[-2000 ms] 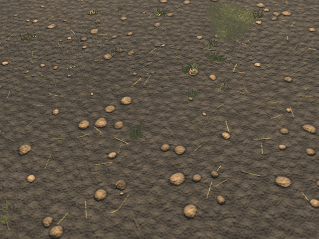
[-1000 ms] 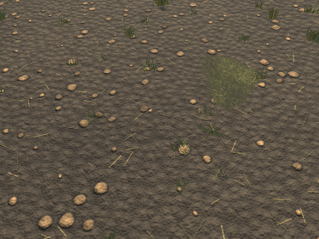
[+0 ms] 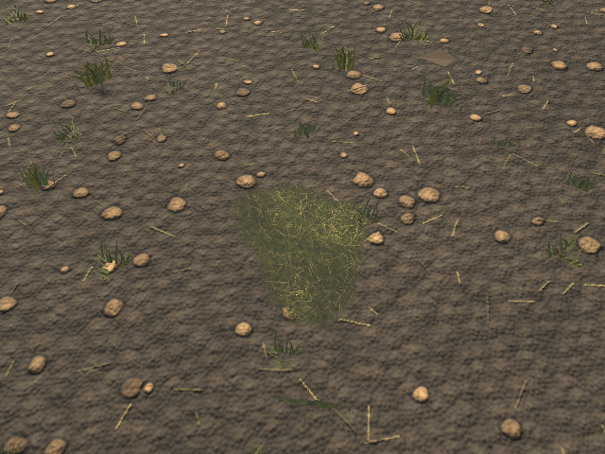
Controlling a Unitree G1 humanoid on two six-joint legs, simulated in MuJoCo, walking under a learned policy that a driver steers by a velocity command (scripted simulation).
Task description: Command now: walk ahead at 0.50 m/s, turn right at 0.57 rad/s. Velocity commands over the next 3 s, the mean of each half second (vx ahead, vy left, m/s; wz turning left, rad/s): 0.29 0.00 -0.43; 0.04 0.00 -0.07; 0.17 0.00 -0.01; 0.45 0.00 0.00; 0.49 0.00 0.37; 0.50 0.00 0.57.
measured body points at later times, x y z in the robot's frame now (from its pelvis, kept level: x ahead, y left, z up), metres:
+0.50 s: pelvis +0.21 +0.04 +0.00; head +0.26 +0.05 +0.45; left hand +0.32 +0.29 -0.14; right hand +0.30 -0.24 -0.11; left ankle +0.33 +0.10 -0.73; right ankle +0.11 -0.06 -0.65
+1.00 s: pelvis +0.25 +0.01 +0.01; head +0.24 +0.01 +0.46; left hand +0.34 +0.24 -0.14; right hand +0.22 -0.24 -0.14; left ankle +0.33 +0.10 -0.73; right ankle +0.20 -0.09 -0.73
